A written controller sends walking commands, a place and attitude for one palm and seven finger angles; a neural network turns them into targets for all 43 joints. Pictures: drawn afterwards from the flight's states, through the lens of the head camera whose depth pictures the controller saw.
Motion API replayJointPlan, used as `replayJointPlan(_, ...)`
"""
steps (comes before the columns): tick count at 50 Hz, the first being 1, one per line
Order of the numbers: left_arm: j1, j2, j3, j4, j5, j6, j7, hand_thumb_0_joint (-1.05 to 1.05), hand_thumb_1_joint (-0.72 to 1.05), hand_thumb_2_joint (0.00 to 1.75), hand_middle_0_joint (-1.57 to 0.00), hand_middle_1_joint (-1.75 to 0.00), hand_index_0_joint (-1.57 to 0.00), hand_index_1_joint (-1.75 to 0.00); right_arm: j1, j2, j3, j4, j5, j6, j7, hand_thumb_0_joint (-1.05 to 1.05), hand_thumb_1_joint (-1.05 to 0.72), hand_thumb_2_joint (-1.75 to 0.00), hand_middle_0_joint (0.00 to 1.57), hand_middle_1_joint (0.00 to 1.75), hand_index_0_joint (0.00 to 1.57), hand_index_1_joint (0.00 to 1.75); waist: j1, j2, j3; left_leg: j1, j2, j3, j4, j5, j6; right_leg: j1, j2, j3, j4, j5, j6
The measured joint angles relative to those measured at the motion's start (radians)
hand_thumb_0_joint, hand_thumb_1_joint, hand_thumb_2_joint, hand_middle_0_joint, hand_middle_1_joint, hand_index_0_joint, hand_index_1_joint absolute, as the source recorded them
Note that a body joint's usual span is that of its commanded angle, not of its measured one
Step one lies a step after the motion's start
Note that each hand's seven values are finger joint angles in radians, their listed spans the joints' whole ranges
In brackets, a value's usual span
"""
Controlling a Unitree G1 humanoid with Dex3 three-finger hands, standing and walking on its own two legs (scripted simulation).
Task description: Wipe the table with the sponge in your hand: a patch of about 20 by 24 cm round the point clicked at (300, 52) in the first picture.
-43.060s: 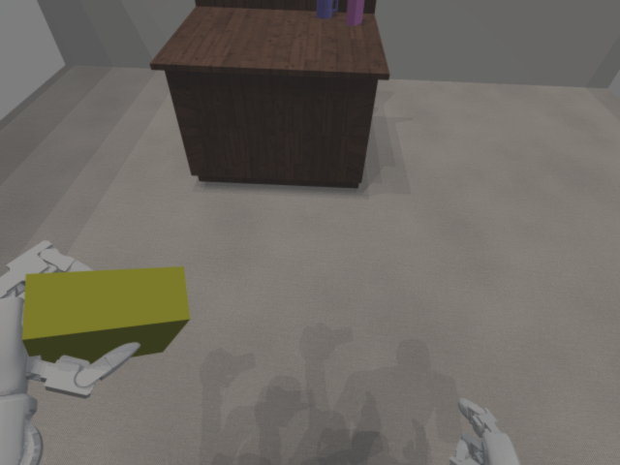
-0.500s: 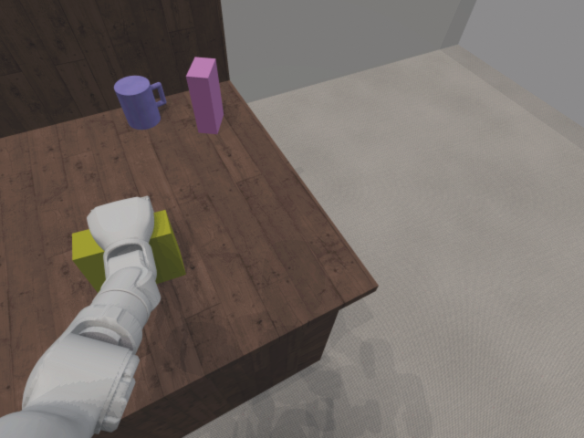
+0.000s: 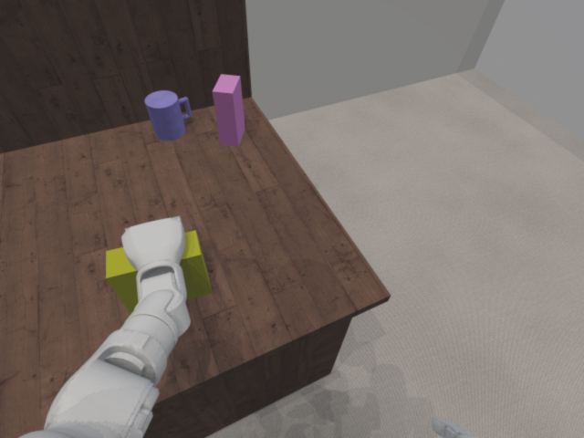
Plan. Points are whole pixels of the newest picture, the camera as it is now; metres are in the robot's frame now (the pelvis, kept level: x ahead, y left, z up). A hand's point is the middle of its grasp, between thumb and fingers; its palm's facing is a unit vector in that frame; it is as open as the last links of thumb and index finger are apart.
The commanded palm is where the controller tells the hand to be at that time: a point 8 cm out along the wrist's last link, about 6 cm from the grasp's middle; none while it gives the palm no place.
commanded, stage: wipe back along the middle lane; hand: left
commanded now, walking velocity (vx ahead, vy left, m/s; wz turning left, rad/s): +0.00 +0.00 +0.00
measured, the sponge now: (166, 280) +0.37 +0.24 -0.06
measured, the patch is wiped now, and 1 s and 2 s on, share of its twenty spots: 0.60 0.80 0.80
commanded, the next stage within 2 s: slide across to the third lane in 1.04 s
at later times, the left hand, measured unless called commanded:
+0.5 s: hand (168, 289) +0.33 +0.21 -0.02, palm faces -0.07 -0.03 -1.00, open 9.3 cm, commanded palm +0.28 +0.19 +0.01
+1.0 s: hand (183, 313) +0.30 +0.18 -0.02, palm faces -0.07 -0.03 -1.00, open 9.3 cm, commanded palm +0.25 +0.16 +0.01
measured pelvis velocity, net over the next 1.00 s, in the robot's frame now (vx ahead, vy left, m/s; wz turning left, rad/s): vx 0.00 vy -0.02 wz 0.00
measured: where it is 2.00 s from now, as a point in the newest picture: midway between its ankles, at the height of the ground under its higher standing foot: outside the picture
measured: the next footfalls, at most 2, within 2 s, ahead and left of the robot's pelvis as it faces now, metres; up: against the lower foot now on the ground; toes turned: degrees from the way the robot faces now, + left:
none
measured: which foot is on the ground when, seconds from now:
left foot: down 0.00-1.00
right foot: down 0.00-1.00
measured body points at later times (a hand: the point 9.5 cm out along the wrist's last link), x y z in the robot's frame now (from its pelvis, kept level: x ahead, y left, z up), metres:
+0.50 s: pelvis +0.00 +0.00 +0.00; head +0.01 +0.00 +0.45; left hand +0.33 +0.21 +0.03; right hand +0.19 -0.23 -0.10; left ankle +0.00 +0.06 -0.72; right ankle -0.01 -0.10 -0.72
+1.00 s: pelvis +0.00 -0.02 +0.00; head -0.01 -0.03 +0.45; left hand +0.29 +0.18 +0.03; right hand +0.19 -0.24 -0.10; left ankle +0.00 +0.06 -0.72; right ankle -0.01 -0.10 -0.72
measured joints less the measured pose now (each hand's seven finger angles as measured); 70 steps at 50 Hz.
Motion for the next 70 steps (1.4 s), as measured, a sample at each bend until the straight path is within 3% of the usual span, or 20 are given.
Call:
replayJointPlan(20, 0.216, -0.053, -0.098, -0.267, -0.001, 0.117, -0.031, 0.01, -0.45, 1.14, -0.75, -1.46, -0.75, -1.52, -0.04, -0.01, 0.0, -0.032, 0.01, 0.03, 0.007, 0.01, -0.91, -0.9, 0.2, 0.3, 0.2, 0.3, 0.036, 0.004, 0.004, 0.096, -0.008, 0.008, -0.03, -0.005, 0.005, 0.09, -0.007, 0.011, -0.018, -0.009, 0.004)
replayJointPlan(35, 0.267, -0.076, -0.148, -0.327, 0.015, 0.126, -0.052, 0.01, -0.45, 1.14, -0.75, -1.46, -0.76, -1.51, -0.077, -0.001, 0.009, -0.056, 0.01, 0.036, 0.008, 0.01, -0.91, -0.9, 0.2, 0.3, 0.2, 0.3, 0.064, 0.007, 0.009, 0.107, -0.009, 0.002, -0.021, -0.002, -0.005, 0.095, -0.009, 0.003, 0.007, -0.017, -0.007)
replayJointPlan(47, 0.361, -0.076, -0.169, -0.422, 0.018, 0.15, -0.055, 0.02, -0.44, 1.14, -0.75, -1.46, -0.76, -1.51, -0.077, -0.007, 0.014, -0.054, 0.015, 0.047, 0.011, 0.01, -0.91, -0.9, 0.2, 0.3, 0.2, 0.3, 0.068, 0.01, 0.015, 0.14, -0.002, 0.007, -0.034, 0.001, -0.017, 0.118, -0.001, 0.009, 0.008, -0.017, -0.021)
replayJointPlan(63, 0.363, -0.048, -0.121, -0.409, 0.001, 0.128, -0.074, 0.02, -0.45, 1.14, -0.76, -1.46, -0.76, -1.51, -0.089, -0.019, 0.008, -0.054, 0.017, 0.029, -0.022, 0.01, -0.91, -0.9, 0.2, 0.3, 0.2, 0.3, 0.056, 0.005, 0.026, 0.152, 0.014, 0.007, -0.054, 0.015, -0.038, 0.124, 0.014, 0.011, -0.006, -0.002, -0.041)
replayJointPlan(70, 0.375, -0.05, -0.149, -0.431, -0.014, 0.116, -0.083, 0.01, -0.45, 1.13, -0.76, -1.45, -0.77, -1.5, -0.081, -0.023, -0.004, -0.048, 0.017, 0.015, -0.017, 0.01, -0.91, -0.9, 0.2, 0.3, 0.2, 0.3, 0.055, 0.017, 0.035, 0.171, 0.014, 0.002, -0.065, 0.019, -0.041, 0.145, 0.015, 0.007, -0.016, 0.001, -0.044)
